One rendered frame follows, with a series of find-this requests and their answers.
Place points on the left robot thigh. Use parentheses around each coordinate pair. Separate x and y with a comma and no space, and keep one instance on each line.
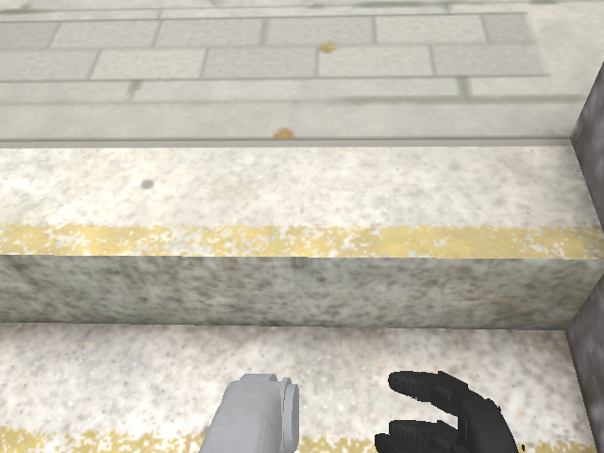
(258,414)

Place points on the right robot hand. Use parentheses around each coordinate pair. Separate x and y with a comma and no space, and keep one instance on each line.
(481,426)

